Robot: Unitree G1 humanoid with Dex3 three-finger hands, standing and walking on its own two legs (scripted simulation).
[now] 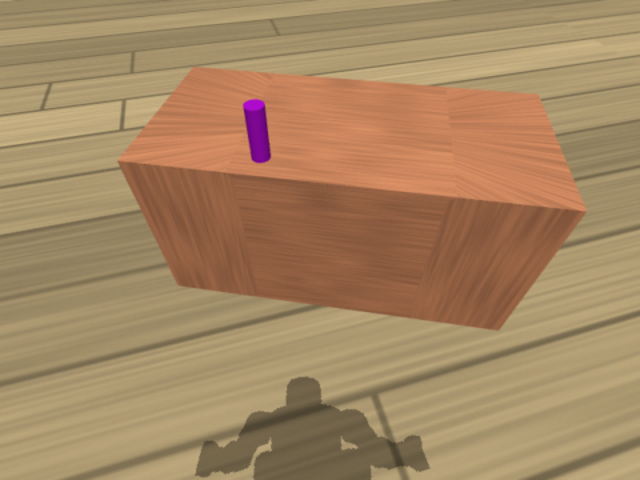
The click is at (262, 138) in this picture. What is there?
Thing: squat round
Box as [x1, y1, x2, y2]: [243, 99, 270, 162]
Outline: 252,99 246,101 243,104 251,157 256,162 263,162 270,157 264,103 260,100
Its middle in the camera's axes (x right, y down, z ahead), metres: -0.16 -0.28 +1.00
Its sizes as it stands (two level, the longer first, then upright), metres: 0.053 0.053 0.157
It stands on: a support 0.60 m high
